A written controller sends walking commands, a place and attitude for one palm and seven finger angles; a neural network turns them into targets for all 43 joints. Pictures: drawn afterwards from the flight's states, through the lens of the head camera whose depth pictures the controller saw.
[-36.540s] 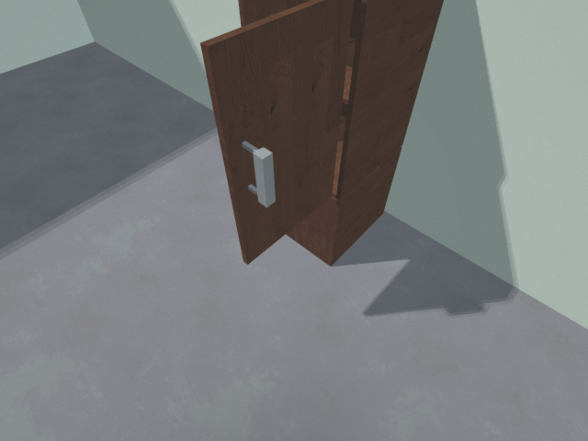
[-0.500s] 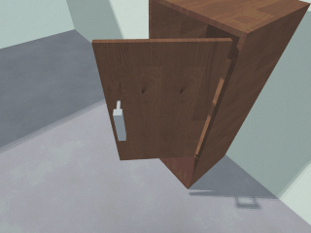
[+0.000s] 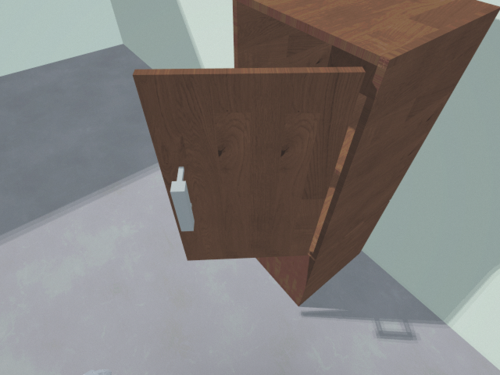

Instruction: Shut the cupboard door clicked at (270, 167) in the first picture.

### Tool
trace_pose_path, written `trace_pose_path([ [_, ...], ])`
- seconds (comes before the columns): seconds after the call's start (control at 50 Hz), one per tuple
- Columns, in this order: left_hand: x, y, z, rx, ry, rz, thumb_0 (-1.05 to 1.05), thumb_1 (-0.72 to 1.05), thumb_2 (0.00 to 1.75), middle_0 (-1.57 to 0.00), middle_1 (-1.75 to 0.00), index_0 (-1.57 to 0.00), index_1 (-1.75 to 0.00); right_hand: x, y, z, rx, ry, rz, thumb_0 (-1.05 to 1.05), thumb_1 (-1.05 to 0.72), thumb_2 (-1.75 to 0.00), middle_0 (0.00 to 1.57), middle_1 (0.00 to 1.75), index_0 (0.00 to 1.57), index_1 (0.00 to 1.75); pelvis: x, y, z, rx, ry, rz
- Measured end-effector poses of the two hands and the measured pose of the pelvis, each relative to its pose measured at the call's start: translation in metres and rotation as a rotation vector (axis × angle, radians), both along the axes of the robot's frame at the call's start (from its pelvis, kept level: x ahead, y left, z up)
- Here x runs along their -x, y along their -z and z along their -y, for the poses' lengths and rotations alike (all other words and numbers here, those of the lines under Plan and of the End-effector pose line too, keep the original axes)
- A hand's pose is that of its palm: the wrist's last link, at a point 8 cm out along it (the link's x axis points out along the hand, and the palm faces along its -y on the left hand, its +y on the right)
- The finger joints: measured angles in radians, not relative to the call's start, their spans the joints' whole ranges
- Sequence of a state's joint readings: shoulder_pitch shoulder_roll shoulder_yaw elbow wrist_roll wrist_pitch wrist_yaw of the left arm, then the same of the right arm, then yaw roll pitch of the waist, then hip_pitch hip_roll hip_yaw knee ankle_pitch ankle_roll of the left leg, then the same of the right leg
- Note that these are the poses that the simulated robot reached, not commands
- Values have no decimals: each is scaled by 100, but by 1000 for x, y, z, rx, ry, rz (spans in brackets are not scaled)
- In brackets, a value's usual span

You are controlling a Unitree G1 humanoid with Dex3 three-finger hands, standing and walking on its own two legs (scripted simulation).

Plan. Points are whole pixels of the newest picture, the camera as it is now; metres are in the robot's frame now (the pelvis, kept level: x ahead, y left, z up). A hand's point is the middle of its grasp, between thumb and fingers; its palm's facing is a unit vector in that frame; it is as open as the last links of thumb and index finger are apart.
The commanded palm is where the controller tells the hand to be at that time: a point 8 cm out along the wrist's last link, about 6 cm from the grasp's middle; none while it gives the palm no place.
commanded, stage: raise the hand and make a fist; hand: left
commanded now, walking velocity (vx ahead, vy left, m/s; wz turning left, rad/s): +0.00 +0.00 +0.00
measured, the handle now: (184, 199) +0.46 +0.16 -0.02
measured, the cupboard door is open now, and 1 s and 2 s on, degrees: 55 55 55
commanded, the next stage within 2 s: bring the fist close to the handle in 1.92 s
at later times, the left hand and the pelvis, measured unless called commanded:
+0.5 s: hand (126, 365) +0.16 +0.21 -0.08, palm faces +0.10 -0.99 -0.01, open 5.8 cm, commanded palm +0.12 +0.26 -0.06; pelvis -0.02 -0.02 -0.13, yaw +3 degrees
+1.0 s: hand (127, 341) +0.18 +0.21 -0.05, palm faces +0.08 -1.00 -0.04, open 3.5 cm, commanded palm +0.15 +0.26 -0.04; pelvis -0.01 +0.00 -0.11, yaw +2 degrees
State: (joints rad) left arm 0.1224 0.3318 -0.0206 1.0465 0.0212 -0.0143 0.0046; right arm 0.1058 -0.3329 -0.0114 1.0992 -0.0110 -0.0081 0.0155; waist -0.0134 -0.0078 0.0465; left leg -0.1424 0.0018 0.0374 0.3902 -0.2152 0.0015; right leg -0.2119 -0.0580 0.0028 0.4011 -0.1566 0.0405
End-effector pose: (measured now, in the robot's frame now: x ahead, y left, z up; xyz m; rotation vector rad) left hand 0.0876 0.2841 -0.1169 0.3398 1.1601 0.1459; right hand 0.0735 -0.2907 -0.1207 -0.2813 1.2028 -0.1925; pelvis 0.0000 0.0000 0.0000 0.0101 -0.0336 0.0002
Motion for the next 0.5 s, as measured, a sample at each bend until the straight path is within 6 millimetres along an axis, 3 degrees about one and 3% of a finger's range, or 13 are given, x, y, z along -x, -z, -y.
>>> trace_pose_path([
  [0.04, -10, -5, -3, 26, -81, 87, 1, 90, 90, -20, -30, -21, -30, -4, -1, 0, 23, -10, 38, 0, -90, -90, 20, 30, 20, 30, 0, 3, 2, 1, -7, 5],
  [0.12, -51, -58, -6, 72, -137, 616, 1, 90, 90, -21, -31, -22, -31, -28, -7, -5, 38, -14, 280, 1, -90, -90, 20, 30, 20, 30, -1, 22, 9, -7, -29, -9],
  [0.16, -60, -81, -2, 101, -129, 830, 1, 90, 90, -23, -32, -23, -33, -45, -9, -12, 13, -31, 402, 1, -90, -90, 20, 30, 20, 30, -1, 30, 11, 0, -37, -49],
  [0.2, -60, -89, 0, 124, -103, 995, 1, 90, 90, -25, -35, -25, -35, -63, -7, -20, -14, -62, 501, 1, -90, -90, 20, 30, 20, 30, 3, 42, 15, -1, -39, -102],
  [0.28, -45, -72, 7, 149, 14, 1166, 1, 90, 90, -30, -40, -30, -41, -98, 12, -33, -48, -175, 639, 1, -90, -90, 20, 30, 20, 30, 12, 79, 22, -2, -38, -217],
  [0.38, -30, -34, 10, 239, 42, 1139, 1, 90, 90, -38, -49, -38, -50, -132, 45, -45, -61, -259, 715, 1, -90, -90, 20, 30, 20, 30, 19, 121, 25, 15, -44, -286],
  [0.44, -32, -30, 15, 268, 33, 1126, 1, 89, 90, -43, -55, -44, -55, -142, 58, -52, -66, -260, 720, 1, -90, -90, 20, 30, 20, 30, 20, 132, 25, 33, -47, -292],
  [0.5, -41, -39, 22, 273, 54, 1123, 2, 89, 90, -48, -61, -49, -61, -141, 65, -59, -77, -238, 696, 1, -90, -90, 20, 30, 20, 30, 19, 133, 24, 46, -49, -294],
])
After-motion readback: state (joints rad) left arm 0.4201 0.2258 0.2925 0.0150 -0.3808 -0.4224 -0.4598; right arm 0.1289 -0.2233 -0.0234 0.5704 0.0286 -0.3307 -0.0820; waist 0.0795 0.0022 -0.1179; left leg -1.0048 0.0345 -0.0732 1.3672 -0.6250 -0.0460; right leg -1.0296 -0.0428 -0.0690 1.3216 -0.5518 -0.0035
